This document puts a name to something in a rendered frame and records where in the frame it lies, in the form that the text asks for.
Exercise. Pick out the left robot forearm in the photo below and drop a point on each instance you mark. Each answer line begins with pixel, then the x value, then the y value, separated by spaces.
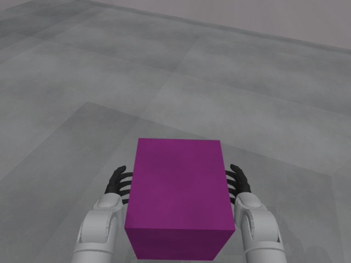
pixel 97 235

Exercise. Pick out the carton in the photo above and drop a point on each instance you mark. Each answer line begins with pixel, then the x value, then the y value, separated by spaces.
pixel 179 206

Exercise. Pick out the robot left hand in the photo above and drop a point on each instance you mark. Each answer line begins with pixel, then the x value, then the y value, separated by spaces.
pixel 115 185

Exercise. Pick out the robot right hand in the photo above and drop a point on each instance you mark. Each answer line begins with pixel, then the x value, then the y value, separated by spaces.
pixel 240 182

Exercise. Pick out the right robot forearm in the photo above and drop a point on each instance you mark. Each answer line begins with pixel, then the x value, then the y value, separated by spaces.
pixel 260 232

